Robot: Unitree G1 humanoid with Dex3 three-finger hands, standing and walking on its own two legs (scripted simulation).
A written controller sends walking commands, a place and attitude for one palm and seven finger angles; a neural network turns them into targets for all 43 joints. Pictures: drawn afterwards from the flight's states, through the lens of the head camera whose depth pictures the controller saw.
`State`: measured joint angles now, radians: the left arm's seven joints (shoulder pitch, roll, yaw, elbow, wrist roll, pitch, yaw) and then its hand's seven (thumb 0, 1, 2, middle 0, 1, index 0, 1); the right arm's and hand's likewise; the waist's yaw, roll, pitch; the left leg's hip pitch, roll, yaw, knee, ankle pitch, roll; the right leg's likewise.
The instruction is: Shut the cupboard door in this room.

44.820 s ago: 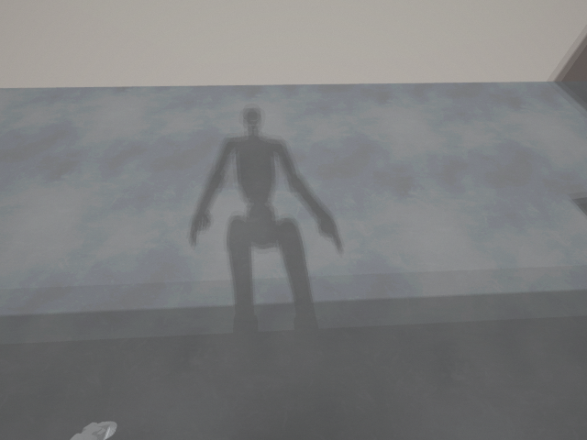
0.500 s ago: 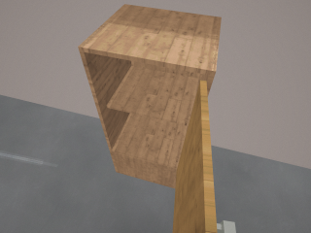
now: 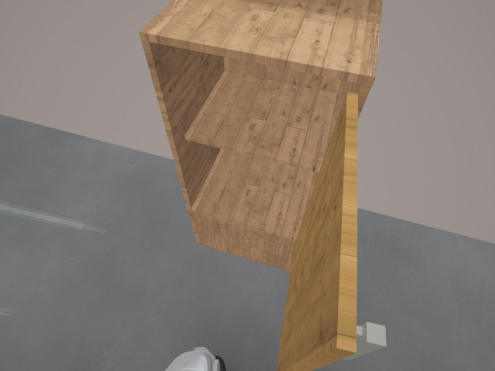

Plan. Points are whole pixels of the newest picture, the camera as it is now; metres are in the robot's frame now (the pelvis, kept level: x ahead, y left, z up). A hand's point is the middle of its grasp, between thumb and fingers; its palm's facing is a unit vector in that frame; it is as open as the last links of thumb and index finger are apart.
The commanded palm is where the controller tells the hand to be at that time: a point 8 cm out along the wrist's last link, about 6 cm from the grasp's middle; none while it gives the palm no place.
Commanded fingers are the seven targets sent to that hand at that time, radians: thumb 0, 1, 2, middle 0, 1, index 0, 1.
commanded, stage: turn or walk to find it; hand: left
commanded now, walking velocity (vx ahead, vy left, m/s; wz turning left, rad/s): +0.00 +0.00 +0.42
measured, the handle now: (341, 340) +0.17 -0.13 -0.01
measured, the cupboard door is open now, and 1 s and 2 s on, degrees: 95 81 81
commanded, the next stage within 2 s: stand and wait in 0.80 s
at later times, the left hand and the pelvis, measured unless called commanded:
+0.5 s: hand out of the picture -0.09 +0.18 -0.14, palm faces +0.30 -0.92 -0.25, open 7.4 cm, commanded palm none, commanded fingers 0.00 0.90 0.90 -0.20 -0.30 -0.20 -0.30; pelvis -0.04 +0.00 +0.02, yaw +16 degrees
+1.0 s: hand out of the picture -0.01 +0.22 -0.11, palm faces +0.40 -0.87 -0.28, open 7.4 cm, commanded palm none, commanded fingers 0.00 0.90 0.90 -0.20 -0.30 -0.20 -0.30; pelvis -0.05 -0.01 +0.02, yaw +26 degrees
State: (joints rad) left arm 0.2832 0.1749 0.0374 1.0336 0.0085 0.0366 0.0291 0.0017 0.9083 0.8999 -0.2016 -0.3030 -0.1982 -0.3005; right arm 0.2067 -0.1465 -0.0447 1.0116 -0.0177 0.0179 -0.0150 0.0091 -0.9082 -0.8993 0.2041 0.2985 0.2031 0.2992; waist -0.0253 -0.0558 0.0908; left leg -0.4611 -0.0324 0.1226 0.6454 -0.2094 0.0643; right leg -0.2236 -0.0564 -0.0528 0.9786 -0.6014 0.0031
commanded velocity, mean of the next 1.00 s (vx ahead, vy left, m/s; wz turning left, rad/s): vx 0.00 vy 0.00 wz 0.33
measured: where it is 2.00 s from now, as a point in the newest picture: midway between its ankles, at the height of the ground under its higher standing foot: outside the picture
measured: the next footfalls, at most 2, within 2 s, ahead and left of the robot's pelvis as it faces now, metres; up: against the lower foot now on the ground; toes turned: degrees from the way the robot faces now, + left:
left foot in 0.54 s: -0.04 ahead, +0.13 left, +0.00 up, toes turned +22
right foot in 0.88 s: -0.01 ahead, -0.10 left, +0.00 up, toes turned +21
